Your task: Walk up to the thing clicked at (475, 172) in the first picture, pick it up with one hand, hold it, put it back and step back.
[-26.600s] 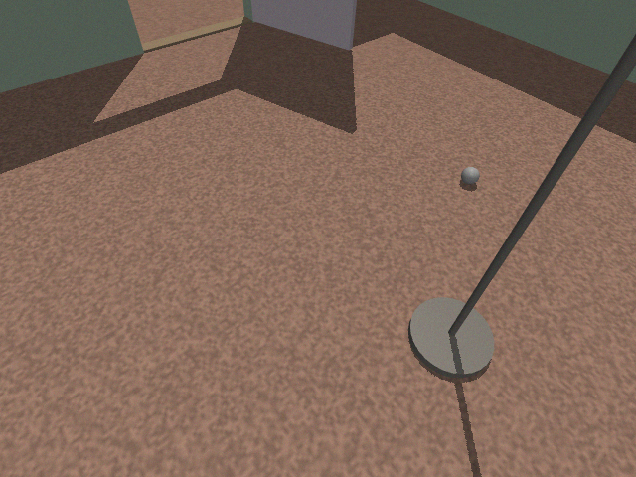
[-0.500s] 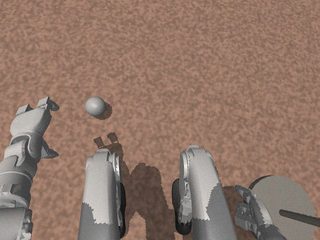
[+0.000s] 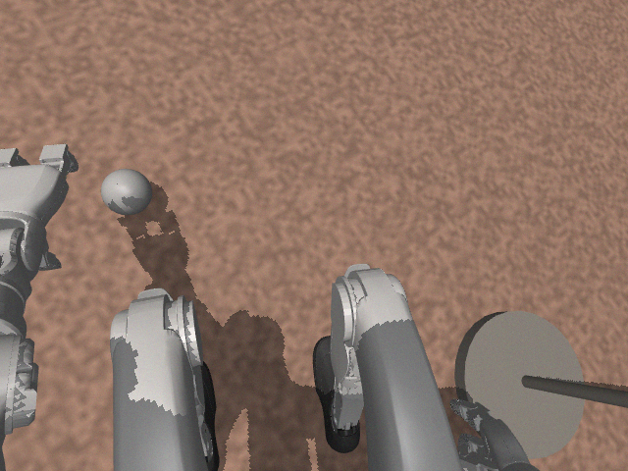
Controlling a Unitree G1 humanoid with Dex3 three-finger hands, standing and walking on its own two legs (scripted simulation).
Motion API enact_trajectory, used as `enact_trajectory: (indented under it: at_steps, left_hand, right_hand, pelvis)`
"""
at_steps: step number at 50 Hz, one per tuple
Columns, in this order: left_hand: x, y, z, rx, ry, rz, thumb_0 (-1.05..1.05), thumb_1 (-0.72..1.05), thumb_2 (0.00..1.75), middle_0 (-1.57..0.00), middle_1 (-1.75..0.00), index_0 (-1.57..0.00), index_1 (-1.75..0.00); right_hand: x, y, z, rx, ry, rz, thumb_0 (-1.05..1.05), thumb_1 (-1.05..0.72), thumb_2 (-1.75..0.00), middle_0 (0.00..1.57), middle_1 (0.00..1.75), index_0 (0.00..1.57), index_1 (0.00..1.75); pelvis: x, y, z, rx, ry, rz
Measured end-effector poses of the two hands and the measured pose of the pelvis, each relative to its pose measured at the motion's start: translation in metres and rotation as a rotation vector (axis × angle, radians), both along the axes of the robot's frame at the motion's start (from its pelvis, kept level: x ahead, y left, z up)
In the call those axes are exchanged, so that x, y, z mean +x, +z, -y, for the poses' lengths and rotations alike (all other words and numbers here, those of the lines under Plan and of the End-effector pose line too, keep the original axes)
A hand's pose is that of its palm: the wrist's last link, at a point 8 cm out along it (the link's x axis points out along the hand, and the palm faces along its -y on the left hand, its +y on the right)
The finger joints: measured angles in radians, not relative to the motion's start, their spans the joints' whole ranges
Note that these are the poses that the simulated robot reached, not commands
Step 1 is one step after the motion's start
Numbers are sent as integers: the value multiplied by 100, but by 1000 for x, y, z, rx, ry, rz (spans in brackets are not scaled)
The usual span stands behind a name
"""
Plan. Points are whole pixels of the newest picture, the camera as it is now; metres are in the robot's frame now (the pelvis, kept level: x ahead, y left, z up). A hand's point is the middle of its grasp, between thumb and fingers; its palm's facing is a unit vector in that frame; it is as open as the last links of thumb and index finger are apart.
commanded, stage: rise first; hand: left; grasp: from above
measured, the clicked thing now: (127, 192) +0.53 +0.24 -0.33
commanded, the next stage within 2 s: none
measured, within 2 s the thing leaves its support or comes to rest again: neither
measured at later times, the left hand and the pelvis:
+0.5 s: hand (63, 207) +0.46 +0.29 -0.19, palm faces -0.46 -0.05 -0.89, open 13.9 cm; pelvis +0.01 +0.00 -0.02, yaw -1 degrees
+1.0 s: hand (69, 202) +0.47 +0.29 -0.20, palm faces -0.45 -0.05 -0.89, open 13.9 cm; pelvis +0.01 +0.00 -0.04, yaw -2 degrees
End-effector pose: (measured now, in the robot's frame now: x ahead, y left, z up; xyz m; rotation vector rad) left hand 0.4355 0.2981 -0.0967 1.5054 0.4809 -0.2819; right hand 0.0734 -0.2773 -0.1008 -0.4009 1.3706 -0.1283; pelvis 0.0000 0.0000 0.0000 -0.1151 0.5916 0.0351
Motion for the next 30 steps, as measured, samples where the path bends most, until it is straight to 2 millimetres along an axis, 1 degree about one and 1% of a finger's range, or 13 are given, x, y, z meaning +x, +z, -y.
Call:
enact_trajectory:
  at_steps: [7,13,19,30]
  left_hand:
    - [10,-12,3,13,-25,10,0,-53,101,-8,-101,-8,-101]
    - [18,-23,4,8,-11,17,0,-52,99,-8,-103,-9,-102]
    - [24,-32,6,13,-7,11,0,-51,99,-8,-104,-10,-103]
    - [35,-43,10,13,2,6,0,-50,97,-7,-107,-10,-104]
  right_hand:
    - [3,-13,-6,19,16,-15,0,-90,-90,20,30,21,30]
    - [3,-19,-8,24,25,-26,0,-90,-90,20,30,21,30]
    - [-3,-21,-7,21,19,-52,0,-90,-91,20,30,21,30]
    - [-16,-22,-1,15,8,-102,0,-91,-91,20,30,20,30]
  pelvis:
    - [2,-10,-1,-3,-6,-6]
    - [4,-17,0,-6,-12,-12]
    - [7,-21,0,-7,-15,-19]
    - [11,-25,2,-8,-23,-25]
